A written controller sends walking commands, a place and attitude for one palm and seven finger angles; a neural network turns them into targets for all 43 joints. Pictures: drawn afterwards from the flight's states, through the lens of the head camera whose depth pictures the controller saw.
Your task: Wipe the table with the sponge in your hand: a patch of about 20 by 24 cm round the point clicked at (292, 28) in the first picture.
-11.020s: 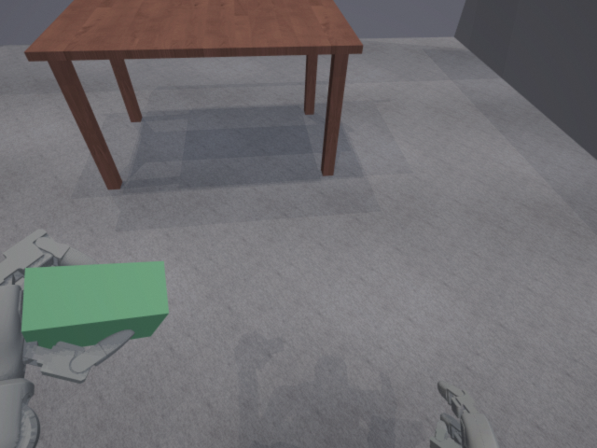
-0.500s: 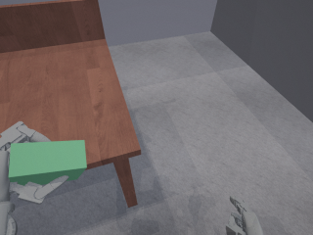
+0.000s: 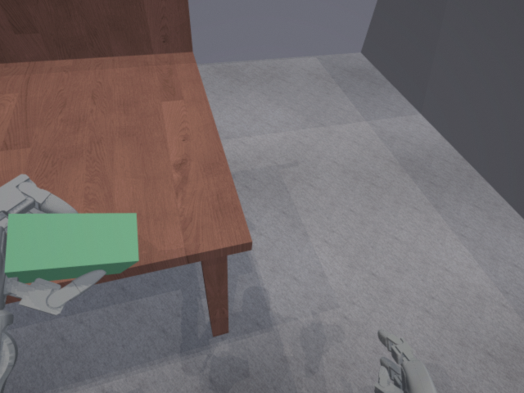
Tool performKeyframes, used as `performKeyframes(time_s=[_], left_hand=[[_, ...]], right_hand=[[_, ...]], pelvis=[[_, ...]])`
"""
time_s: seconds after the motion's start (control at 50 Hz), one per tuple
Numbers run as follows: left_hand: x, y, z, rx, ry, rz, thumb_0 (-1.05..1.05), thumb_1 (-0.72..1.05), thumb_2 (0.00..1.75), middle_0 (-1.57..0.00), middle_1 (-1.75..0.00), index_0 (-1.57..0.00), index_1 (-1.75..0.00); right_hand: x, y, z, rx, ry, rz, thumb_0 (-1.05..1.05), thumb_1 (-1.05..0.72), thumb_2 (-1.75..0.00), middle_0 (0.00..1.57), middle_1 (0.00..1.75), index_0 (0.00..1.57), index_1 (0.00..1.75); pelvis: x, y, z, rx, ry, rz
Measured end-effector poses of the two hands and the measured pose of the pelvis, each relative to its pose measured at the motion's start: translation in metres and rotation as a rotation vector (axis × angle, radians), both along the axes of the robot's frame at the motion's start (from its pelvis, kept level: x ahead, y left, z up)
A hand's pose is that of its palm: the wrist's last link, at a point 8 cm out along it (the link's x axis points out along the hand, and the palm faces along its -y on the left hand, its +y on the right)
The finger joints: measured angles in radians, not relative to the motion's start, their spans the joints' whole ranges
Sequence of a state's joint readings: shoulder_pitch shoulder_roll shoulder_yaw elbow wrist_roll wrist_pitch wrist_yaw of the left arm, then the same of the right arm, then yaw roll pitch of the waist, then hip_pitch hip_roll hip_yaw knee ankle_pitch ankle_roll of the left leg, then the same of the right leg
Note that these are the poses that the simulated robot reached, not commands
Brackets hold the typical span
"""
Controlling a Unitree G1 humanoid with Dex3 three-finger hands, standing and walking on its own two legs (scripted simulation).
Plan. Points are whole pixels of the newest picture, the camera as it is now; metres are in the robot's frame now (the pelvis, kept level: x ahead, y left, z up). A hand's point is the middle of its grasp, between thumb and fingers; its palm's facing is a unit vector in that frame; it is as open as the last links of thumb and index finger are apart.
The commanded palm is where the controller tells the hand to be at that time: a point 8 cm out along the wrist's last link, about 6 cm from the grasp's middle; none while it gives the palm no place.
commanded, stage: shuffle to correct the standing spot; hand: left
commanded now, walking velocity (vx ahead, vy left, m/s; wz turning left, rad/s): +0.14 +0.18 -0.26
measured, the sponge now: (92, 247) +0.24 +0.23 +0.14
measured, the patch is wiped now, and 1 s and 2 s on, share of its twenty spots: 0.00 0.00 0.00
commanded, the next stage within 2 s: come to a stop and stand still in 1.18 s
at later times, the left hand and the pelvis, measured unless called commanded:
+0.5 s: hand (37, 213) +0.25 +0.29 +0.17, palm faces +0.37 -0.87 -0.34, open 9.6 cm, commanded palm +0.21 +0.34 +0.18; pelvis +0.04 +0.06 -0.02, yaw -1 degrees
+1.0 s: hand out of the picture +0.31 +0.38 +0.15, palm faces +0.38 -0.81 -0.45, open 9.6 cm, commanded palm +0.25 +0.41 +0.18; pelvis +0.08 +0.14 -0.02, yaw -2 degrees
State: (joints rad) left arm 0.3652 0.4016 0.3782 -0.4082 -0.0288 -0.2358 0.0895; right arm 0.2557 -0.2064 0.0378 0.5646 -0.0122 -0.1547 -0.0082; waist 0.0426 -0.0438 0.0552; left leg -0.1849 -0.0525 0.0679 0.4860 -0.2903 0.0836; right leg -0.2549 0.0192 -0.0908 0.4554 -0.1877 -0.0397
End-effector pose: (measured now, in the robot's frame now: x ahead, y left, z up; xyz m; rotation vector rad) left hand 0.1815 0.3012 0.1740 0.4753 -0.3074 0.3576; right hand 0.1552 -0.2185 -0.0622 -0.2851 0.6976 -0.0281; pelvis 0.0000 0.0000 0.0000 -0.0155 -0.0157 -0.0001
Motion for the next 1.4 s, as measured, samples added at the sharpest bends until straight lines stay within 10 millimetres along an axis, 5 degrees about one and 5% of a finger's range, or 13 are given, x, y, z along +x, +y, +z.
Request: performKeyframes(time_s=[0.1,0.32,0.48,0.56,0.72,0.86,1.0,1.16,1.3,1.4], left_hand=[[0.006,0.000,0.015,-0.022,-0.107,-0.025,-0.01,-0.45,1.00,-0.79,-1.35,-0.79,-1.35],[0.043,0.017,-0.008,-0.013,0.010,-0.064,-0.01,-0.45,1.00,-0.79,-1.35,-0.79,-1.35],[0.032,0.032,0.006,0.004,-0.129,-0.091,-0.01,-0.45,1.00,-0.79,-1.35,-0.79,-1.35],[0.049,0.045,0.001,0.046,-0.142,-0.112,-0.01,-0.45,1.00,-0.79,-1.35,-0.79,-1.35],[0.077,0.051,0.014,0.136,-0.069,-0.111,-0.01,-0.45,1.00,-0.79,-1.35,-0.79,-1.35],[0.071,0.078,0.013,0.108,0.053,-0.098,-0.01,-0.45,1.00,-0.79,-1.35,-0.79,-1.35],[0.091,0.120,-0.003,0.080,0.004,-0.029,-0.01,-0.45,1.00,-0.79,-1.35,-0.79,-1.35],[0.098,0.106,0.020,0.117,-0.058,-0.092,-0.01,-0.45,1.00,-0.79,-1.35,-0.79,-1.35],[0.105,0.139,0.018,0.036,0.005,-0.012,-0.01,-0.45,1.00,-0.79,-1.35,-0.79,-1.35],[0.131,0.157,-0.006,-0.030,0.018,0.000,-0.01,-0.45,1.01,-0.79,-1.35,-0.79,-1.35]], right_hand=[[0.026,0.011,0.006,-0.001,-0.063,0.024,0.01,-0.90,-0.90,0.20,0.30,0.20,0.30],[0.053,0.034,0.002,0.022,-0.075,-0.007,0.01,-0.90,-0.90,0.20,0.30,0.20,0.30],[0.050,0.042,-0.009,-0.028,0.042,-0.011,0.01,-0.90,-0.90,0.20,0.30,0.21,0.30],[0.049,0.051,-0.027,-0.022,-0.001,-0.100,0.01,-0.90,-0.90,0.20,0.30,0.21,0.30],[0.031,0.085,-0.051,0.132,0.053,-0.128,0.01,-0.90,-0.90,0.20,0.30,0.20,0.30],[0.025,0.091,-0.032,0.070,0.151,-0.155,0.01,-0.90,-0.90,0.20,0.30,0.20,0.30],[0.064,0.101,-0.028,-0.012,0.040,-0.166,0.01,-0.90,-0.90,0.20,0.30,0.20,0.30],[0.110,0.141,-0.023,0.099,-0.076,-0.087,0.01,-0.90,-0.90,0.20,0.30,0.20,0.30],[0.113,0.156,-0.007,0.077,0.005,-0.090,0.01,-0.90,-0.90,0.20,0.30,0.20,0.30],[0.119,0.159,-0.014,0.010,-0.013,-0.110,0.01,-0.90,-0.90,0.20,0.30,0.21,0.30]], pelvis=[[0.011,0.013,-0.003,-0.012,0.006,-0.003],[0.034,0.034,-0.011,-0.021,-0.010,-0.005],[0.039,0.054,-0.018,-0.011,0.002,-0.026],[0.044,0.076,-0.034,0.013,-0.025,-0.044],[0.052,0.084,-0.028,0.013,-0.039,-0.017],[0.073,0.107,-0.003,0.041,0.020,-0.039],[0.081,0.137,-0.017,0.055,-0.005,-0.042],[0.091,0.143,-0.019,0.009,-0.005,-0.017],[0.111,0.156,0.003,0.046,0.033,-0.052],[0.119,0.176,-0.008,0.016,0.012,-0.048]])
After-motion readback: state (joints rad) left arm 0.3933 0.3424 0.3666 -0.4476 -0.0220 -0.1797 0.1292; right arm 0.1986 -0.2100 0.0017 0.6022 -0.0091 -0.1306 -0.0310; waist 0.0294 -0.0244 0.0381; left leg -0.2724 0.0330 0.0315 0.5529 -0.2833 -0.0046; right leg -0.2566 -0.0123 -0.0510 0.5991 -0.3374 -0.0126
